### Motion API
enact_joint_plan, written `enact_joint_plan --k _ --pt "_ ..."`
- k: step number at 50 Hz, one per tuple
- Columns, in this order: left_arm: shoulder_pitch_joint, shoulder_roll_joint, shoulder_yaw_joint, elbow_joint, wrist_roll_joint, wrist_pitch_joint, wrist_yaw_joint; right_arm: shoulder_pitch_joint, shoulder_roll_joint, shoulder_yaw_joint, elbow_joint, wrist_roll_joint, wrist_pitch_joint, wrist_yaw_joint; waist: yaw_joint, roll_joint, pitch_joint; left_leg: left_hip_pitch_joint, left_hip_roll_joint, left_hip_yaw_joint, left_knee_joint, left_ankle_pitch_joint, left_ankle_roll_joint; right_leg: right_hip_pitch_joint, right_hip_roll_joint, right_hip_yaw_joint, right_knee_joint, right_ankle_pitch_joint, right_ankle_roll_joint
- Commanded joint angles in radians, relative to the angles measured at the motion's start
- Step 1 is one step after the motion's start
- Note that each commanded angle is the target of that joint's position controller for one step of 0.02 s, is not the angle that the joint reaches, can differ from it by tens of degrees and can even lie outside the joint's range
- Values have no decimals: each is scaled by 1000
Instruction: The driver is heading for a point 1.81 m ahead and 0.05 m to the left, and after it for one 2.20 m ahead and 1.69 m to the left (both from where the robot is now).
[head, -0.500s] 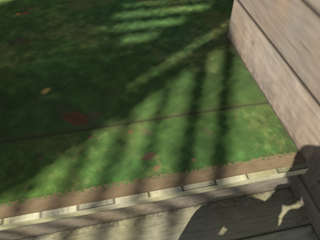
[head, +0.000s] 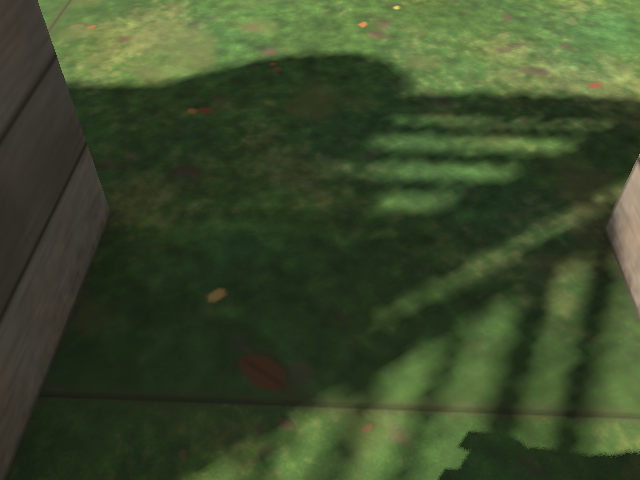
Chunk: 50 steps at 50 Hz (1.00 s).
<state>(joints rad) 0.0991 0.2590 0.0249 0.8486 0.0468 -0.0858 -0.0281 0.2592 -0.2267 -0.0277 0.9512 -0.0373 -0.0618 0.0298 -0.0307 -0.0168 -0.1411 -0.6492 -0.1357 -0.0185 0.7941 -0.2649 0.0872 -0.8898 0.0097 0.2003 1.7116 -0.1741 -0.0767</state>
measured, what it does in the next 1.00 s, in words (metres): climbs, turning left: right foot, then left foot 0.17 m higher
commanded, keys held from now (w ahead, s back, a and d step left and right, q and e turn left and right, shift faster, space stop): q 0.10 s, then w+q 0.20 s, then w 0.70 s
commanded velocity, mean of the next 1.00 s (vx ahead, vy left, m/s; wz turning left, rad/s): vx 0.36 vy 0.00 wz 0.31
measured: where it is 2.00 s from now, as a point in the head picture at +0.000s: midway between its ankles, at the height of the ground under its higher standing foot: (296, 279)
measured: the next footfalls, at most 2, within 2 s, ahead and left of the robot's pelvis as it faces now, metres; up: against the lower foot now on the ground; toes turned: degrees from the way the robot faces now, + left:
right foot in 0.34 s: +0.13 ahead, -0.17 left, +0.00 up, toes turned +11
left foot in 0.80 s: +0.41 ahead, +0.07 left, +0.17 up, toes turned +19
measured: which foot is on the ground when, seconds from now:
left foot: down 0.00-0.36, up 0.38-0.78, down 0.80-1.00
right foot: up 0.00-0.32, down 0.34-0.82, up 0.84-1.00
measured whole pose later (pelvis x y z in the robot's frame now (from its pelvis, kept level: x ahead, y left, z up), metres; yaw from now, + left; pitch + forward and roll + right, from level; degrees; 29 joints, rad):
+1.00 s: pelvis +0.39 -0.03 +0.16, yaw +15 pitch +7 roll +4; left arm 0.30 0.24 0.03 0.92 0.08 -0.07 -0.08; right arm 0.30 -0.22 -0.03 1.01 -0.06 -0.07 0.05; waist 0.01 -0.01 -0.14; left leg -0.54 -0.08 0.13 0.84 -0.42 0.08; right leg -0.83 0.00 0.20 1.81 -0.05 -0.16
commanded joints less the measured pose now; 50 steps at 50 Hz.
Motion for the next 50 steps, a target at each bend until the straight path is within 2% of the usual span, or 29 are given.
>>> enact_joint_plan --k 1,5,10,13,14,16,17,18,19,20,21,22,23,24,28,31,32,34,35,37,40,41,42,43,44,45,46,48,50 --pt "7 48 -9 -81 -22 18 14 -181 -74 -13 -143 -27 -38 11 87 -17 -92 162 192 -230 -345 416 144 -65 -43 -108 -51 -62 88" --pt "61 109 18 -120 -31 -3 29 -152 -152 -28 -234 -17 -59 -6 54 81 -55 53 197 -253 -394 551 175 171 6 -188 101 -101 180" --pt "-12 95 3 -192 14 15 58 4 -110 -21 -251 15 -47 -7 -37 84 41 419 269 -524 -384 -137 216 -157 -51 -92 -14 -155 189" --pt "93 45 -3 -196 48 28 40 -254 -124 -19 -367 41 -54 1 71 73 70 46 161 -417 -422 -156 170 475 -77 -182 -735 -222 180" --pt "115 20 4 -187 44 38 19 -239 -130 -23 -365 41 -46 1 71 97 102 39 164 -470 -384 -163 208 541 -59 -206 -876 -290 177" --pt "111 14 10 -212 -8 42 -24 -123 -151 -44 -330 21 -20 23 28 104 75 243 263 -600 -341 46 270 579 -50 -210 -1183 -85 159" --pt "155 32 21 -213 -27 18 -20 -30 -137 -46 -288 25 -12 32 51 68 -7 344 250 -598 -210 245 239 652 -60 -167 -1277 -11 116" --pt "206 128 50 -202 -16 -16 -22 122 -53 -40 -260 39 -22 31 14 -55 -79 299 108 -446 50 250 137 786 -166 -32 -1244 257 -47" --pt "219 285 93 -200 11 -16 -16 116 -13 -36 -306 24 -32 50 0 -355 -70 -237 -79 -225 283 -177 -9 1066 -425 497 -1350 400 -350" --pt "285 224 92 -160 38 -8 -22 -53 -121 -65 -279 27 -33 55 122 -152 44 -545 -68 -223 704 -240 -20 1086 -471 610 -1391 142 -357" --pt "333 180 72 -91 27 -5 -29 -114 -63 -47 -278 38 -31 45 111 -94 99 -685 -41 -201 1061 -117 20 1005 -403 464 -1345 -29 -269" --pt "362 62 30 -36 39 1 -37 -139 -38 -29 -260 58 -31 27 103 -119 135 -804 -15 -187 1310 -10 72 967 -347 327 -1338 -95 -207" --pt "421 -33 -11 25 43 22 -41 -183 -13 -14 -268 47 -36 22 114 -106 146 -877 -17 -177 1433 47 132 966 -314 227 -1355 -88 -181" --pt "433 -112 -42 62 46 27 -47 -204 25 9 -278 27 -32 27 93 10 157 -909 11 -193 1353 113 170 956 -294 166 -1370 -125 -143" --pt "470 -109 -53 163 106 36 -30 -329 79 66 -322 56 -12 41 66 -47 130 -974 85 -76 1436 40 211 819 -239 -6 -1449 1 -145" --pt "537 -82 -62 228 115 7 -11 -439 64 85 -378 54 -7 55 73 -33 142 -896 140 28 1198 141 207 729 -193 -85 -1515 115 -105" --pt "611 -65 -63 280 107 13 -29 -581 17 82 -452 54 14 57 105 10 145 -892 160 70 954 209 203 731 -215 -78 -1570 84 -91" --pt "665 -95 -85 314 72 9 -65 -725 81 94 -506 19 73 74 105 -105 144 -621 206 204 870 142 170 558 -259 -80 -1712 311 -110" --pt "546 -74 -86 265 48 -9 -80 -605 98 90 -461 8 90 81 6 -155 151 -434 180 241 821 112 167 509 -237 -172 -1687 612 -106" --pt "603 21 -76 257 4 -48 -86 -612 31 69 -446 8 95 86 6 -161 64 -237 88 310 669 -4 126 631 -244 -222 -1592 1290 -118" --pt "599 186 -3 276 11 -41 -94 -404 23 58 -406 10 81 72 -85 -283 -23 -55 39 228 357 -204 127 968 -330 -234 -1357 1892 -59" --pt "560 163 19 209 64 -54 -96 -118 -38 38 -313 -2 66 52 -131 -157 -199 369 95 61 392 109 200 742 -324 -179 -1117 1938 -12" --pt "556 88 7 146 92 -62 -101 115 -80 28 -220 21 57 40 -154 30 -389 742 203 -320 158 53 300 436 -200 -82 -870 1427 12" --pt "468 1 5 151 61 -40 -117 387 -105 4 -96 -29 53 35 -244 281 -348 818 373 -728 -167 54 421 180 75 -36 -237 60 54" --pt "439 -13 19 144 -1 -33 -127 364 -138 -17 -77 -61 9 25 -188 158 -104 555 390 -828 -303 -161 338 -5 75 128 138 136 -14" --pt "381 -38 23 128 1 -39 -97 172 -106 -17 -57 -38 -23 26 -90 68 55 377 365 -686 -290 -205 296 -84 43 102 247 147 -36" --pt "309 -77 3 66 26 -34 -71 46 -34 -4 -38 -12 -36 22 -25 -14 41 334 379 -623 -296 -108 312 -131 38 65 311 87 -57" --pt "219 -100 -22 -2 42 16 -35 -54 121 45 13 -28 -39 26 86 -87 18 286 340 -400 -353 8 226 -167 -14 37 210 147 -113" --pt "199 -114 -25 -17 30 39 -37 -125 130 35 -4 -14 -65 23 140 -16 83 186 296 -209 -441 75 174 -127 -83 -43 89 55 -94"
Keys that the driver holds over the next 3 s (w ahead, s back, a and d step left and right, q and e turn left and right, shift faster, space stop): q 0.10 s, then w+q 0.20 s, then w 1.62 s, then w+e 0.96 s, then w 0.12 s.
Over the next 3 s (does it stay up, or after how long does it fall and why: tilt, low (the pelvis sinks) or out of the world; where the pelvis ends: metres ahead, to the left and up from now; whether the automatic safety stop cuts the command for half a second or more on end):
stays up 1.50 0.10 0.19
